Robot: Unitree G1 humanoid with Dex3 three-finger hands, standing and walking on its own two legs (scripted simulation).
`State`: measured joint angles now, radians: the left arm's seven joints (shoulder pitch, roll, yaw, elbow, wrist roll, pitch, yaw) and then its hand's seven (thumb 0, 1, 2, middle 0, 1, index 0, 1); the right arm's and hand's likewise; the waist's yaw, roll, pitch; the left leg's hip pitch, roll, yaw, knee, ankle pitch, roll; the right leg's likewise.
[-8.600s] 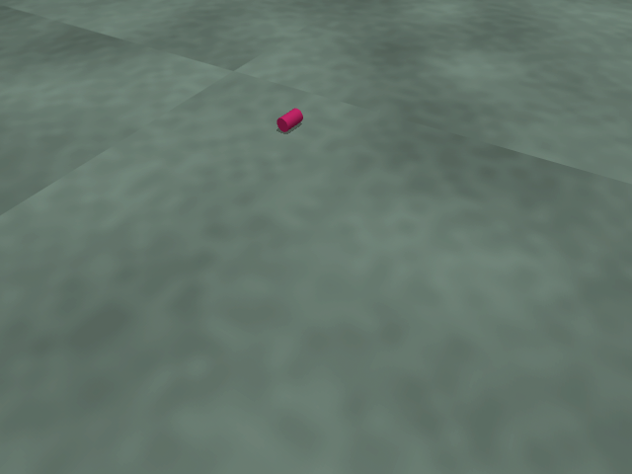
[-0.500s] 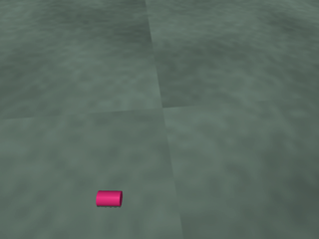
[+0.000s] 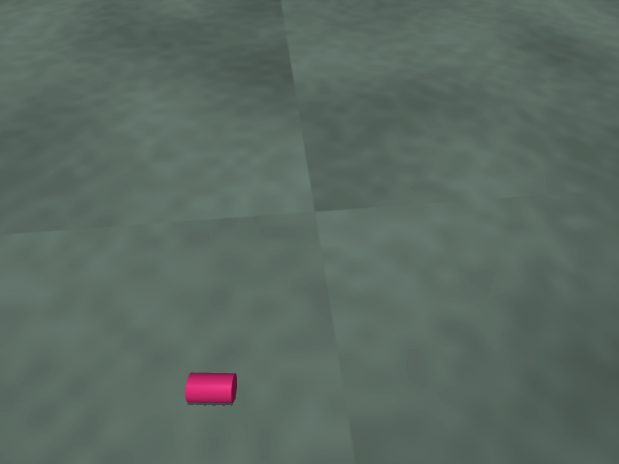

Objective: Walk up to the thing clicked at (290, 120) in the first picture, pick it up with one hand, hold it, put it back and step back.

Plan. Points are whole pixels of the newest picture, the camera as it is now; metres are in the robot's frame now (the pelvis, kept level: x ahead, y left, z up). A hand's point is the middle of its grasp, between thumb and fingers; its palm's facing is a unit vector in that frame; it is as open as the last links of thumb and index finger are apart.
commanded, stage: stand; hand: left
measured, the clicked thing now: (212, 387) +0.45 +0.32 -0.74
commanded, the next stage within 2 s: walk up in 1.42 s
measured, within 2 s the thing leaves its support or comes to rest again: neither
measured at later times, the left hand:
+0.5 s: hand out of the picture +0.07 +0.26 -0.16, palm faces -0.02 -0.94 -0.34, open 7.4 cm
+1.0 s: hand out of the picture +0.06 +0.26 -0.16, palm faces -0.03 -0.94 -0.34, open 7.4 cm
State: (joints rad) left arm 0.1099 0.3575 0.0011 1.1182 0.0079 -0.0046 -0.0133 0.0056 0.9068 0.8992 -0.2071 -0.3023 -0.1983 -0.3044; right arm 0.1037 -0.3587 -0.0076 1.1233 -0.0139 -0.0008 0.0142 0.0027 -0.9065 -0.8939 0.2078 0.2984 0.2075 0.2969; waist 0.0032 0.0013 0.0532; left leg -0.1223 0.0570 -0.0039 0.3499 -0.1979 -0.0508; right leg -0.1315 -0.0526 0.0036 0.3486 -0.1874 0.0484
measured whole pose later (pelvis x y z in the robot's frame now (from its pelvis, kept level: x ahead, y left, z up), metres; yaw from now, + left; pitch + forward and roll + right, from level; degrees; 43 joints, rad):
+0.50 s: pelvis +0.00 +0.00 +0.00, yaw +0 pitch -2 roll +0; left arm 0.12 0.36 0.00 1.12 0.01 -0.01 -0.01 0.01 0.91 0.90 -0.21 -0.30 -0.20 -0.30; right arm 0.11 -0.36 -0.01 1.11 -0.01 0.00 0.01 0.00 -0.91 -0.89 0.21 0.30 0.21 0.30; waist 0.00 0.00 0.05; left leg -0.12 0.06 0.00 0.35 -0.20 -0.05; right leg -0.12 -0.05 0.00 0.35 -0.19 0.05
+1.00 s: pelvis +0.00 +0.00 +0.00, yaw +0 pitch -2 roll +0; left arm 0.13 0.36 0.00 1.12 0.01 0.00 -0.02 0.01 0.91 0.90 -0.21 -0.30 -0.20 -0.30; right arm 0.12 -0.36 -0.01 1.11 -0.01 0.00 0.01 0.00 -0.91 -0.89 0.21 0.30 0.21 0.30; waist 0.01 0.00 0.06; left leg -0.13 0.06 0.00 0.35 -0.20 -0.05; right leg -0.14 -0.05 0.01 0.36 -0.19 0.05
